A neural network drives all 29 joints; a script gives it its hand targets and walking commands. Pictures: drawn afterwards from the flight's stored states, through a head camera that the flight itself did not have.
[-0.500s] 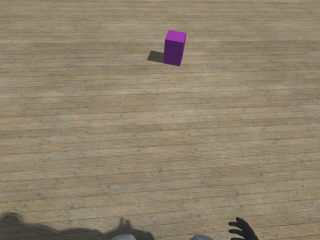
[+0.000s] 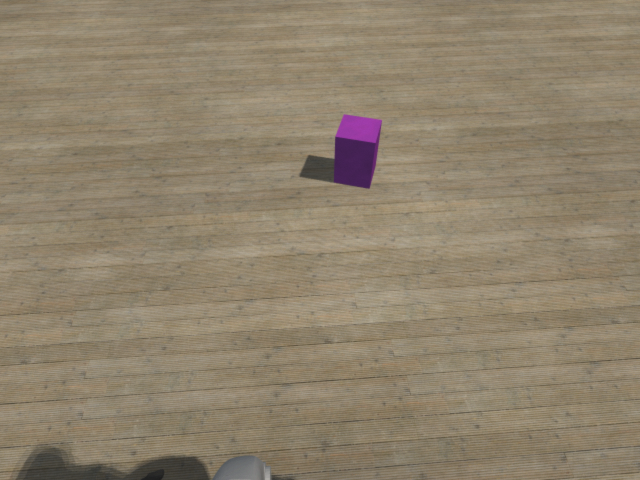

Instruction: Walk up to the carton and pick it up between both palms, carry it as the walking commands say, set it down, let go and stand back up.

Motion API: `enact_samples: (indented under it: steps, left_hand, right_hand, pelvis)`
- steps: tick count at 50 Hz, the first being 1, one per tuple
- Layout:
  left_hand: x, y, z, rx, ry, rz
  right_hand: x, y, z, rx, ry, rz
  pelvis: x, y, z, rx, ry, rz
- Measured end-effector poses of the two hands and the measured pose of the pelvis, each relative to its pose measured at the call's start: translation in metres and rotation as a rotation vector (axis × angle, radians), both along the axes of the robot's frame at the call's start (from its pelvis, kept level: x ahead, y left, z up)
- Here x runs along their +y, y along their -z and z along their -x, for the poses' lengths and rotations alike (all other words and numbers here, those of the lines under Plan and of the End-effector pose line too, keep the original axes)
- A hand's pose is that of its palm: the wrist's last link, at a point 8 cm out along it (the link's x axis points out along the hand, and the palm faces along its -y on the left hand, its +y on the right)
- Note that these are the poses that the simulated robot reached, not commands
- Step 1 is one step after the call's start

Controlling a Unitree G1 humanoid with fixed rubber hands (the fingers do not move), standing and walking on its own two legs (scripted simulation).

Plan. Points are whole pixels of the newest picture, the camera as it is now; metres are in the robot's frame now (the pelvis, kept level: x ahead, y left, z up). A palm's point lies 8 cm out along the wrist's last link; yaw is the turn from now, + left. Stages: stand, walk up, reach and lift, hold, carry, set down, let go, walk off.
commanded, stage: walk up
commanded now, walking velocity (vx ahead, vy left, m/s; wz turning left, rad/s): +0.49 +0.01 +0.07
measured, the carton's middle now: (357, 152) +1.44 -0.20 -0.65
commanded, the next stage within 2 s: none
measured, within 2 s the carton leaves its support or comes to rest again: neither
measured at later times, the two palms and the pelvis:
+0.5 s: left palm (109, 325) +0.37 +0.34 -0.11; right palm (427, 398) +0.24 -0.16 -0.13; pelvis +0.25 +0.08 +0.01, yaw -1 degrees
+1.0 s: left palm (142, 284) +0.46 +0.31 -0.13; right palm (391, 187) +0.66 -0.16 -0.10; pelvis +0.50 +0.07 +0.01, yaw -1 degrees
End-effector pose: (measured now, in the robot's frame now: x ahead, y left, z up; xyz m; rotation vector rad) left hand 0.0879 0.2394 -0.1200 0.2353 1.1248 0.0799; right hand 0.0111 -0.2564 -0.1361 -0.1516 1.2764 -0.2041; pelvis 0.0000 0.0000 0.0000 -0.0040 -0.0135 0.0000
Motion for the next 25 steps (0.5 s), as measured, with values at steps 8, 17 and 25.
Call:
enact_samples:
  steps: [8,17,25]
  left_hand:
    - [0.025,0.005,0.045,0.242,-0.164,0.026]
    - [0.091,0.023,-0.061,0.218,-0.17,0.011]
    - [0.096,-0.012,-0.279,-0.062,0.017,0.009]
  right_hand:
    - [0.034,-0.028,-0.201,-0.248,-0.164,-0.02]
    - [0.104,-0.02,-0.306,-0.312,-0.209,-0.009]
    - [0.095,-0.009,-0.232,0.02,0.017,-0.006]
  pelvis:
    - [0.025,-0.007,-0.072,0.014,-0.003,-0.002]
    - [0.076,0.009,-0.169,0.032,0.005,0.008]
    - [0.082,-0.008,-0.25,0.015,0.009,-0.001]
